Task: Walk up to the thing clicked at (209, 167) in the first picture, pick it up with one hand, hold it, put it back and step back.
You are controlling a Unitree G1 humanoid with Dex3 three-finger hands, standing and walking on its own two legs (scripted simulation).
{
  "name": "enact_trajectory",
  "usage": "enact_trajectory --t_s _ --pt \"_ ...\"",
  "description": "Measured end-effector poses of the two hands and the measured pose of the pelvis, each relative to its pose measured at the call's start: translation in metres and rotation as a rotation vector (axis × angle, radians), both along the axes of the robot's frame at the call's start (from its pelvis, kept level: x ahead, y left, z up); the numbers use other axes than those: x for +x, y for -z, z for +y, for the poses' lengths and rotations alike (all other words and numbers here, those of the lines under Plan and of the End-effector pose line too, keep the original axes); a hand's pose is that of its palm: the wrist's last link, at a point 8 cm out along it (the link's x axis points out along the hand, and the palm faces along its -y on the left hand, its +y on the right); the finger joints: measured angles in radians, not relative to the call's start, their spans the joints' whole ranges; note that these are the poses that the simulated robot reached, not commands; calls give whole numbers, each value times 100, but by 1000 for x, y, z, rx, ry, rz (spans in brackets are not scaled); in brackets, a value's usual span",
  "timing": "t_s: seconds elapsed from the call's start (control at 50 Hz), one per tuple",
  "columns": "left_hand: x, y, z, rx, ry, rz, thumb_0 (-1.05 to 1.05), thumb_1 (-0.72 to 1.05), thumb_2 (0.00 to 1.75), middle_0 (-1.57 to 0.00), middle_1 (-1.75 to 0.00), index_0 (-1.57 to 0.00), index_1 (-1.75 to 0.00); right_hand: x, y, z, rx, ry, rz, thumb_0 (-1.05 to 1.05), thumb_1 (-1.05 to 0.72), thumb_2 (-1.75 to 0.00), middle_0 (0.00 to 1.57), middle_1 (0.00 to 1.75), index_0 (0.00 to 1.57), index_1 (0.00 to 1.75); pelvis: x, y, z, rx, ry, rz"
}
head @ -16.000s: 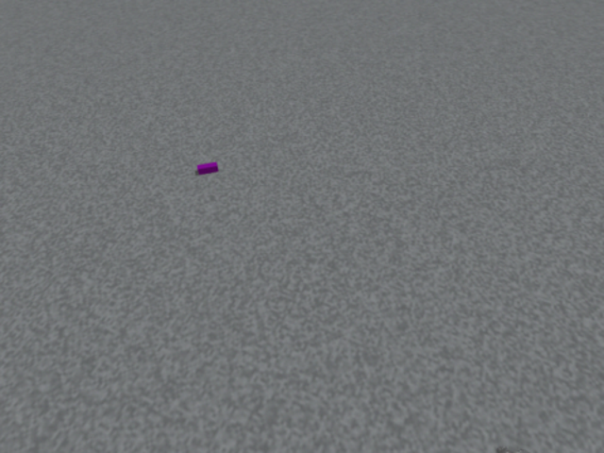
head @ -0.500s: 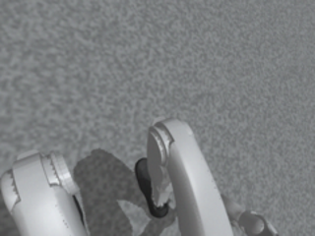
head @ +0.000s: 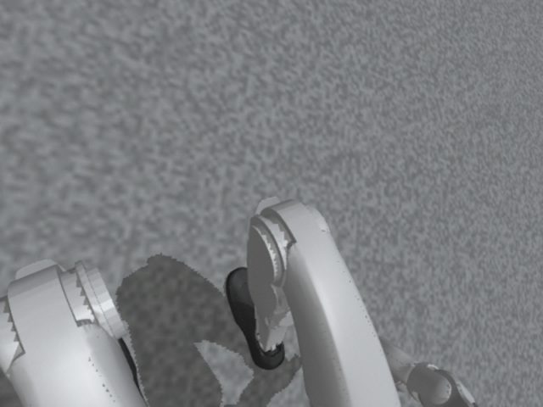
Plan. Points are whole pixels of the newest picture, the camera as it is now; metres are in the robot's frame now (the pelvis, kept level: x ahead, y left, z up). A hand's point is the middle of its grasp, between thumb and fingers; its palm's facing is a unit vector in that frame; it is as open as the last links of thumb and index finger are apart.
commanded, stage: close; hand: left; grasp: from above
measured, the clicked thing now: out of the picture +0.39 +0.35 -0.27
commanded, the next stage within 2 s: settle in 1.20 s
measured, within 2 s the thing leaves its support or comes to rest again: leaves its support in 1.60 s
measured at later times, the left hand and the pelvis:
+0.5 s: hand out of the picture +0.39 +0.34 -0.25, palm faces -0.39 -0.21 -0.90, open 10.0 cm; pelvis +0.00 +0.00 +0.00, yaw +0 degrees
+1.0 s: hand out of the picture +0.39 +0.34 -0.24, palm faces -0.39 -0.20 -0.90, open 6.8 cm; pelvis +0.00 +0.00 +0.00, yaw +0 degrees
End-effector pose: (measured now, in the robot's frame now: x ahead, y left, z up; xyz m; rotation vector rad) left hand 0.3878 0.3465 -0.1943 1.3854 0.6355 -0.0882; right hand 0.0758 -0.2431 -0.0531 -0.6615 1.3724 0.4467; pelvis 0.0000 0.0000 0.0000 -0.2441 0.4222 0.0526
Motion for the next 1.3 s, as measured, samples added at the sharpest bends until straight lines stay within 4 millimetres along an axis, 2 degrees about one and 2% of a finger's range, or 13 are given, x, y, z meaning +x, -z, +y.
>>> enact_trajectory --t_s 0.2,0.4,0.58,0.74,1.0,1.3 --pt "1 -1 -8 2 26 -38 -1 -8 66 -44 -67 -45 -67 3 -5 0 -12 -22 -32 0 -89 -89 20 30 20 30 -4 0 1 -6 3 -19" --pt "6 -2 -3 21 -8 -35 0 5 54 -53 -62 -54 -58 4 -12 -5 -20 -19 -46 0 -89 -89 20 30 20 30 -4 -1 1 -7 3 -12" --pt "12 -5 -1 6 -28 -24 0 16 44 -60 -56 -63 -51 0 -11 -4 -13 -8 -40 1 -89 -90 20 30 20 30 -4 -1 1 -6 4 -9" --pt "7 -6 0 1 -18 -19 -1 27 36 -64 -48 -73 -45 -5 -7 -2 -11 2 -21 1 -89 -90 20 30 20 30 -5 -2 0 -3 7 -5" --pt "6 -8 1 10 1 -33 -1 47 24 -75 -36 -91 -35 1 -7 -4 -34 -14 -30 0 -89 -89 20 30 20 30 -5 -3 -1 1 5 -8" --pt "10 -10 4 6 -20 -35 1 57 7 -93 -22 -100 -17 3 -9 -4 -37 -10 -37 0 -90 -90 20 30 20 30 -4 -3 0 -5 4 2"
